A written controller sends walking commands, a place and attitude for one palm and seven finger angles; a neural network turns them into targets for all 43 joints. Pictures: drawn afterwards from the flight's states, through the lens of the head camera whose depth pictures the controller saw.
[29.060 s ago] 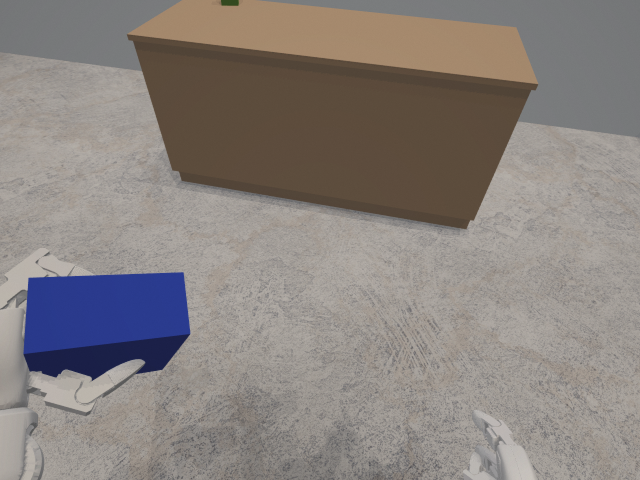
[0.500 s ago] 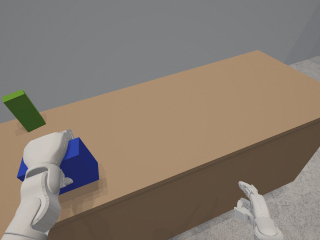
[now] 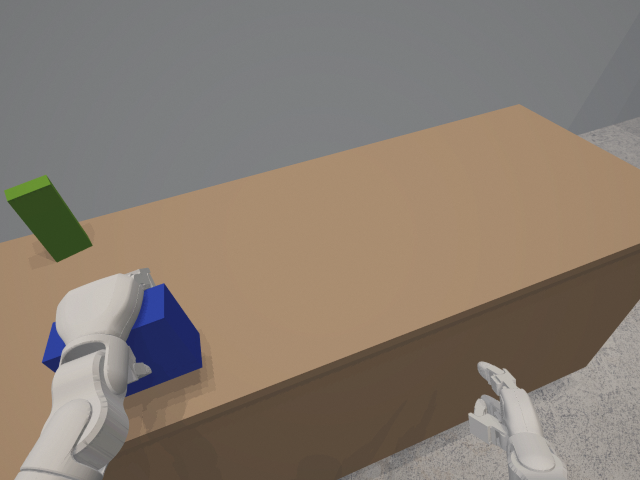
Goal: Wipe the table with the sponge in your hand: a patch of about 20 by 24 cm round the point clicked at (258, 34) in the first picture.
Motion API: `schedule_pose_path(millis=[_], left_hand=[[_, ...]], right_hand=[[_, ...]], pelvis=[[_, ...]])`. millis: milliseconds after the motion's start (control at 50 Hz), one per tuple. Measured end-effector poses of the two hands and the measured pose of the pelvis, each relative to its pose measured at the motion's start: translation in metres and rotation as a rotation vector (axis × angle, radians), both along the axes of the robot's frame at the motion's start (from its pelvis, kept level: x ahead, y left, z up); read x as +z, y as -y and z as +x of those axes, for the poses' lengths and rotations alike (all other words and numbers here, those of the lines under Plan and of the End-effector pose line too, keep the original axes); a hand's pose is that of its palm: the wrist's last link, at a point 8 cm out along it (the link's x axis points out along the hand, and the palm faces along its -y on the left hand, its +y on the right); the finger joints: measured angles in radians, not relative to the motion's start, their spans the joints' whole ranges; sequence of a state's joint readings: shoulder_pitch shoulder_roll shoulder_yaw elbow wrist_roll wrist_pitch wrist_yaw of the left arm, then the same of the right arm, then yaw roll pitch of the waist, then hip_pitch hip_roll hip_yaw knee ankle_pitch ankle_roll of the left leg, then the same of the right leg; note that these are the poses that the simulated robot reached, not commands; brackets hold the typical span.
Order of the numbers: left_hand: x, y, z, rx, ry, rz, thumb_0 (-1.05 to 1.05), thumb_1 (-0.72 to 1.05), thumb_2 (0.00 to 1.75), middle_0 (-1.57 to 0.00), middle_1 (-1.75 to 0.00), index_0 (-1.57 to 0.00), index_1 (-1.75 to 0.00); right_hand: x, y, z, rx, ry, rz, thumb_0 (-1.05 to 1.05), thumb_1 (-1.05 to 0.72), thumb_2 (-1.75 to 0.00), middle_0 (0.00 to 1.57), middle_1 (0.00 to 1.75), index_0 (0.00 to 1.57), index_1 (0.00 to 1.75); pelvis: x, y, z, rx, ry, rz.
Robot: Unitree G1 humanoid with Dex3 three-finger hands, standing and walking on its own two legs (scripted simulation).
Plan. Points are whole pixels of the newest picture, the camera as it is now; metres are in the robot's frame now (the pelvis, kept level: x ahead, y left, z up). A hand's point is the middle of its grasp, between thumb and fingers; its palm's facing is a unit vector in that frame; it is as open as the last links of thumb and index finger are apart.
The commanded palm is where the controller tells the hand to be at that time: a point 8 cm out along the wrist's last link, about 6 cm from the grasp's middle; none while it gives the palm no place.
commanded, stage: move the sponge above the wiping area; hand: left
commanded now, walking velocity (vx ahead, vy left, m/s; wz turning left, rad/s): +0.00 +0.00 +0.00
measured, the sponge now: (138, 353) +0.23 +0.29 +0.04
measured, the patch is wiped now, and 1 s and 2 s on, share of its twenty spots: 0.00 0.00 0.00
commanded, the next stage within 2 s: lower the sponge onto the table in 1.44 s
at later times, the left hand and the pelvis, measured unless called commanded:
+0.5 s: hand (136, 337) +0.24 +0.29 +0.07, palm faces +0.01 -0.12 -0.99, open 10.0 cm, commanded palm +0.21 +0.28 +0.13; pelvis +0.00 +0.01 +0.00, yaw +0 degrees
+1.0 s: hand (136, 341) +0.24 +0.28 +0.07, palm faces +0.02 -0.12 -0.99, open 10.0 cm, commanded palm +0.21 +0.28 +0.14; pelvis +0.00 +0.00 +0.00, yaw +0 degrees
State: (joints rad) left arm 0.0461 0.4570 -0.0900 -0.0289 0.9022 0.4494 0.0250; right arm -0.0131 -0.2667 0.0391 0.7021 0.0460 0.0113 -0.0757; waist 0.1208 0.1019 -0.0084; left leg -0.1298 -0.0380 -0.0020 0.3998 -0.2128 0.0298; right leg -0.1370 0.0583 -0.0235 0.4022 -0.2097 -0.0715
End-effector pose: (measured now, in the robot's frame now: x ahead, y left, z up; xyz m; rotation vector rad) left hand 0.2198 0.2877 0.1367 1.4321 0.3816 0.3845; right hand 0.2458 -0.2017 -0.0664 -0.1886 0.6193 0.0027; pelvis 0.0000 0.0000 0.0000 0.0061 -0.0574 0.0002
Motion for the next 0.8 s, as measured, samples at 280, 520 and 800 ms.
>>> schedule_pose_path(millis=[280, 520, 800], left_hand=[[-0.008, 0.001, 0.007, 0.022, -0.011, -0.014, 0.0, -0.49, 1.03, -0.74, -1.34, -0.74, -1.34], [-0.017, 0.002, 0.005, 0.009, -0.021, -0.02, 0.0, -0.49, 1.03, -0.74, -1.34, -0.74, -1.34], [-0.015, 0.015, 0.011, 0.0, 0.008, -0.016, 0.0, -0.49, 1.03, -0.74, -1.34, -0.74, -1.34]], right_hand=[[-0.002, -0.011, -0.001, 0.005, -0.024, 0.026, 0.01, -0.9, -0.9, 0.2, 0.3, 0.2, 0.3], [-0.001, -0.009, 0.001, 0.0, -0.023, 0.007, 0.01, -0.9, -0.9, 0.2, 0.3, 0.2, 0.3], [-0.001, -0.013, 0.001, 0.006, -0.024, 0.037, 0.01, -0.9, -0.9, 0.2, 0.3, 0.2, 0.3]], pelvis=[[0.0, -0.006, 0.003, -0.007, -0.011, 0.0], [0.0, -0.009, 0.003, -0.002, -0.013, -0.003], [0.001, -0.007, 0.003, -0.009, -0.012, -0.001]])
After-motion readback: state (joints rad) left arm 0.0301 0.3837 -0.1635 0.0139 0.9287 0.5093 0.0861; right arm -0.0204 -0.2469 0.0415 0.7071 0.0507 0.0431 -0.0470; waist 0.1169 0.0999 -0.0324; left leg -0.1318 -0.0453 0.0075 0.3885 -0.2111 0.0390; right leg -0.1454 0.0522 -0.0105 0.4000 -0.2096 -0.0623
